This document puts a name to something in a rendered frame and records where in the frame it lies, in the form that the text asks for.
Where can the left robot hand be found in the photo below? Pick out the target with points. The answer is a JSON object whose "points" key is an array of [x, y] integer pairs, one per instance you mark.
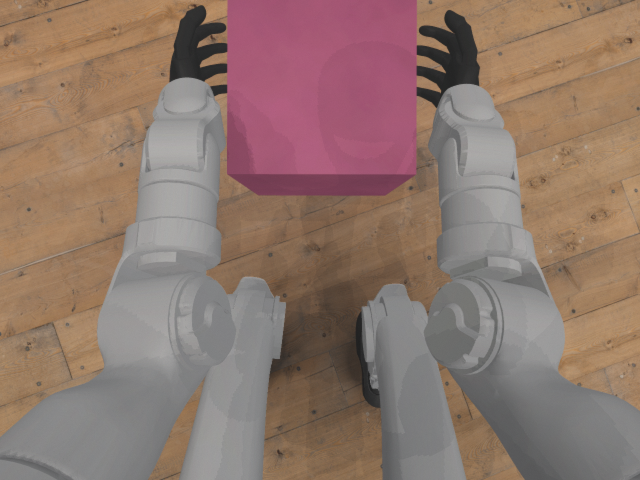
{"points": [[186, 58]]}

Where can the right robot upper arm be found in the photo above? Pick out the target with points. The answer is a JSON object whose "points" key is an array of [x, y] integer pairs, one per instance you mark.
{"points": [[502, 343]]}

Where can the robot left shin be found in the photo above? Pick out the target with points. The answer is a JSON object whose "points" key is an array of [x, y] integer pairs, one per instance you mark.
{"points": [[249, 283]]}

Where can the carton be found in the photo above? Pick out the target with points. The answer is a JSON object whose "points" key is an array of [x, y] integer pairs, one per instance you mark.
{"points": [[321, 96]]}

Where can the right robot hand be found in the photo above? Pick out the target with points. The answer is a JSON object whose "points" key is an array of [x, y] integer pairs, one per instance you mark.
{"points": [[460, 65]]}

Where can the left robot upper arm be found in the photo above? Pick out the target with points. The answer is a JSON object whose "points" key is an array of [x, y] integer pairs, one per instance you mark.
{"points": [[158, 338]]}

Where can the robot right forearm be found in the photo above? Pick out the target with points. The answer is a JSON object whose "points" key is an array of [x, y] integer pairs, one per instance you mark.
{"points": [[479, 193]]}

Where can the robot left forearm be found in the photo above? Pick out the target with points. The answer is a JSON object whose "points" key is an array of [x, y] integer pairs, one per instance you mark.
{"points": [[178, 190]]}

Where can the right robot thigh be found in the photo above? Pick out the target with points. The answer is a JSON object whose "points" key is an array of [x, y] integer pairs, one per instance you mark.
{"points": [[418, 437]]}

